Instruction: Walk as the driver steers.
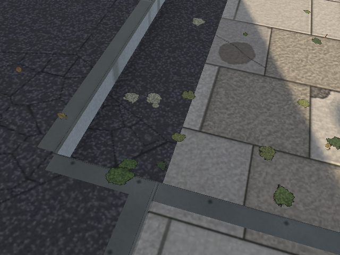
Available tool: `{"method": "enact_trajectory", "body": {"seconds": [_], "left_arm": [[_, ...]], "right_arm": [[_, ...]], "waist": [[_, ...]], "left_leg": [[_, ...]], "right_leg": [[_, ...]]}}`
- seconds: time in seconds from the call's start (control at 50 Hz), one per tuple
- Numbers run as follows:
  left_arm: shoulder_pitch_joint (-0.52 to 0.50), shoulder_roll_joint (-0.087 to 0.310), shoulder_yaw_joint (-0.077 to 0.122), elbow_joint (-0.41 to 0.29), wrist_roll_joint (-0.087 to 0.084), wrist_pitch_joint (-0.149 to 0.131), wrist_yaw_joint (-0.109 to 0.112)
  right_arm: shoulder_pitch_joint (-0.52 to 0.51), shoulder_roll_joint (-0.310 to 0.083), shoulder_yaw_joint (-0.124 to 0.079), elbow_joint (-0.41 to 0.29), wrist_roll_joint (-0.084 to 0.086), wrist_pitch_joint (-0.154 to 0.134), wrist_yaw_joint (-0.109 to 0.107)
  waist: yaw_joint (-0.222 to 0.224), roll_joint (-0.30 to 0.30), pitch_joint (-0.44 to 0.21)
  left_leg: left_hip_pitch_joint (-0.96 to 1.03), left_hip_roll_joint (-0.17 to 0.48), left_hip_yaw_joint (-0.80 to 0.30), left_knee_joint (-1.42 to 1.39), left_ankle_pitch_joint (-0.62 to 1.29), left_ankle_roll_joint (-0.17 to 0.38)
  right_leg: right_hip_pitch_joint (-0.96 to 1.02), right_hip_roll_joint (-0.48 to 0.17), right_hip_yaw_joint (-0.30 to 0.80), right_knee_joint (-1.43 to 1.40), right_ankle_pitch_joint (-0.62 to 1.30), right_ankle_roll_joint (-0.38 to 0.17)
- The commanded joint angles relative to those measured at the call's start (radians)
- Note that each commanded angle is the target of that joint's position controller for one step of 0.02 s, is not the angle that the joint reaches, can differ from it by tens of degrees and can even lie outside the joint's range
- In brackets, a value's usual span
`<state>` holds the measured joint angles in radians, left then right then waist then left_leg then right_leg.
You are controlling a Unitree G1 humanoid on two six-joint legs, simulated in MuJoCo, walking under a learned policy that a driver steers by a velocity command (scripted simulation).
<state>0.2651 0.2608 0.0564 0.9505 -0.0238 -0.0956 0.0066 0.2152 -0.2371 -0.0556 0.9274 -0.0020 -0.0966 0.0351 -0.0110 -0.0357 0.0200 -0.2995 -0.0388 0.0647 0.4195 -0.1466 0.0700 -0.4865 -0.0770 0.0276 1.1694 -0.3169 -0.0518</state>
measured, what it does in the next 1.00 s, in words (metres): walks ahead: right foot, then left foot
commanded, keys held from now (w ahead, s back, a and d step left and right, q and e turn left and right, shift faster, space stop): w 0.72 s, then no key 0.28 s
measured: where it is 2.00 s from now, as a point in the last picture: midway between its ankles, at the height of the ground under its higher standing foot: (182, 223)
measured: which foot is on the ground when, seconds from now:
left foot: down 0.00-0.44, up 0.46-0.90, down 0.92-1.00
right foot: up 0.00-0.40, down 0.42-0.96, up 0.98-1.00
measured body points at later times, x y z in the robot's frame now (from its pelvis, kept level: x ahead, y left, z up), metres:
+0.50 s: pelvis +0.30 -0.06 -0.01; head +0.32 -0.06 +0.44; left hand +0.48 +0.17 -0.12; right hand +0.23 -0.28 -0.16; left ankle +0.09 +0.07 -0.67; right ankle +0.39 -0.15 -0.74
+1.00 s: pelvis +0.54 -0.03 -0.01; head +0.57 -0.02 +0.44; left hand +0.53 +0.19 -0.16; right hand +0.74 -0.26 -0.11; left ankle +0.66 +0.06 -0.74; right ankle +0.40 -0.15 -0.70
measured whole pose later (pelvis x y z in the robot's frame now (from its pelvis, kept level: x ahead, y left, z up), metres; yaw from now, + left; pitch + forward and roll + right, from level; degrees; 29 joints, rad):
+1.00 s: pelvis +0.54 -0.03 -0.01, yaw -1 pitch +2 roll -2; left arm 0.38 0.15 0.04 1.00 0.03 -0.10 -0.06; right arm 0.02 -0.20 -0.05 0.87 -0.02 -0.11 0.05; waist 0.05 0.02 0.01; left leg -0.47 0.01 0.04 0.49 -0.07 0.08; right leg -0.19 0.04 0.00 0.79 -0.55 0.03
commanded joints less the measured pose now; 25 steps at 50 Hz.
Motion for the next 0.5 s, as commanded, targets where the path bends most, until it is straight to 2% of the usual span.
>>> {"method": "enact_trajectory", "body": {"seconds": [0.02, 0.04, 0.06, 0.08, 0.1, 0.16, 0.22, 0.3, 0.36, 0.38, 0.4, 0.42, 0.44, 0.46, 0.48, 0.5], "left_arm": [[0.107, -0.096, -0.040, -0.011, 0.157, 0.000, -0.040], [0.075, -0.079, -0.032, -0.018, 0.150, -0.001, -0.060], [0.017, -0.025, -0.023, -0.035, 0.127, 0.000, -0.069], [-0.046, 0.008, -0.015, -0.055, 0.114, 0.002, -0.071], [-0.093, 0.012, -0.017, -0.072, 0.113, 0.007, -0.069], [-0.174, -0.021, -0.037, -0.098, 0.111, 0.025, -0.065], [-0.239, -0.014, -0.038, -0.129, 0.100, 0.037, -0.070], [-0.330, 0.000, -0.028, -0.167, 0.084, 0.048, -0.062], [-0.373, 0.008, -0.018, -0.184, 0.077, 0.050, -0.056], [-0.358, 0.025, -0.009, -0.184, 0.069, 0.046, -0.054], [-0.319, 0.050, 0.006, -0.176, 0.056, 0.037, -0.051], [-0.197, 0.086, 0.023, -0.141, 0.040, 0.023, -0.044], [-0.005, 0.099, 0.018, -0.094, 0.044, 0.013, -0.046], [0.273, 0.127, 0.025, -0.023, 0.056, 0.015, -0.034], [0.380, 0.110, 0.030, 0.045, 0.092, 0.000, -0.027], [0.230, 0.132, 0.042, 0.020, 0.079, -0.019, -0.016]], "right_arm": [[0.097, -0.007, 0.005, -0.012, -0.096, -0.043, -0.021], [0.134, -0.014, 0.002, 0.011, -0.101, -0.048, -0.021], [0.139, -0.032, 0.001, 0.009, -0.100, -0.052, -0.015], [0.148, -0.038, 0.005, 0.013, -0.092, -0.054, -0.006], [0.166, -0.039, 0.010, 0.021, -0.086, -0.054, 0.002], [0.226, -0.040, 0.019, 0.048, -0.082, -0.045, 0.025], [0.294, -0.044, 0.025, 0.080, -0.082, -0.041, 0.040], [0.351, -0.045, 0.025, 0.121, -0.079, -0.032, 0.037], [0.352, -0.066, 0.011, 0.131, -0.075, -0.016, 0.027], [0.334, -0.083, 0.003, 0.126, -0.073, -0.011, 0.022], [0.330, -0.093, -0.003, 0.126, -0.073, -0.009, 0.019], [0.345, -0.084, -0.003, 0.124, -0.086, -0.011, 0.020], [0.513, 0.024, 0.028, 0.126, -0.099, -0.022, 0.018], [0.474, 0.042, 0.047, 0.097, -0.102, -0.031, 0.043], [0.252, -0.036, 0.009, 0.049, -0.060, -0.020, 0.055], [0.145, -0.052, -0.003, 0.025, -0.047, -0.024, 0.038]], "waist": [[0.010, 0.126, 0.006], [0.001, 0.100, 0.032], [-0.009, 0.095, 0.031], [-0.015, 0.099, 0.027], [-0.017, 0.098, 0.019], [-0.027, 0.095, 0.029], [-0.040, 0.106, 0.049], [-0.044, 0.101, 0.076], [-0.037, 0.113, 0.074], [-0.012, 0.116, 0.053], [0.025, 0.108, 0.012], [0.060, 0.092, -0.100], [0.051, -0.049, -0.360], [0.168, -0.170, -0.467], [0.221, -0.069, -0.295], [0.166, -0.038, -0.069]], "left_leg": [[0.092, 0.248, -0.265, -0.284, -0.005, 0.185], [0.122, 0.254, -0.257, -0.294, -0.021, 0.193], [0.149, 0.254, -0.241, -0.296, -0.013, 0.198], [0.159, 0.258, -0.230, -0.299, 0.008, 0.206], [0.161, 0.262, -0.219, -0.300, 0.046, 0.214], [0.149, 0.250, -0.156, -0.282, 0.197, 0.218], [0.189, 0.257, -0.137, -0.277, 0.269, 0.217], [0.396, 0.302, -0.145, -0.263, 0.327, 0.184], [0.471, 0.320, -0.131, -0.234, 0.417, 0.148], [0.466, 0.314, -0.116, -0.193, 0.536, 0.133], [0.426, 0.279, -0.083, -0.114, 0.681, 0.101], [0.327, 0.209, -0.038, 0.036, 0.735, 0.045], [0.004, 0.093, -0.012, 0.322, 0.482, -0.024], [-0.281, -0.054, -0.047, 0.607, -0.265, -0.068], [-0.434, -0.021, -0.165, 0.817, -0.413, -0.020], [-0.486, 0.070, -0.182, 0.859, -0.325, 0.012]], "right_leg": [[-0.139, -0.052, 0.058, -0.015, 0.132, -0.019], [-0.218, -0.048, 0.059, -0.077, 0.182, -0.022], [-0.272, -0.050, 0.048, -0.142, 0.243, -0.020], [-0.300, -0.054, 0.041, -0.204, 0.301, -0.011], [-0.301, -0.055, 0.034, -0.264, 0.358, 0.002], [-0.254, -0.034, -0.004, -0.408, 0.488, 0.018], [-0.212, -0.005, -0.027, -0.498, 0.505, 0.009], [-0.246, 0.008, -0.014, -0.625, 0.419, -0.016], [-0.165, 0.035, -0.043, -0.675, 0.308, -0.046], [-0.079, 0.061, -0.075, -0.690, 0.299, -0.061], [0.067, 0.094, -0.113, -0.701, 0.327, -0.088], [0.330, 0.104, -0.105, -0.622, 0.373, -0.129], [0.849, -0.053, 0.108, -0.550, 0.462, -0.298], [1.118, -0.278, 0.539, -0.771, 0.303, -0.427], [0.998, -0.254, 0.594, -0.883, 0.076, -0.311], [0.729, -0.234, 0.482, -0.917, -0.041, -0.232]]}}
Keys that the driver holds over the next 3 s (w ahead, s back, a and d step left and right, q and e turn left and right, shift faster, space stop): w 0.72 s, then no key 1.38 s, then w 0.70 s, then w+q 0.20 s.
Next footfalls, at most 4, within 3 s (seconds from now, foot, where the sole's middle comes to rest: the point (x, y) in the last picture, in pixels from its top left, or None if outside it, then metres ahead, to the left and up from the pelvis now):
0.42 right None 0.43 -0.15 -0.78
0.92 left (155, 202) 0.70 0.06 -0.78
1.24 right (211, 225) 0.61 -0.17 -0.78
2.86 right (200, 144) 1.12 -0.18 -0.92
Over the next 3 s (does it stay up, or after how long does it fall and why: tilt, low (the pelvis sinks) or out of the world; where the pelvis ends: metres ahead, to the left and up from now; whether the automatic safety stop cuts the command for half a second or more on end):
stays up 1.03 -0.07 -0.15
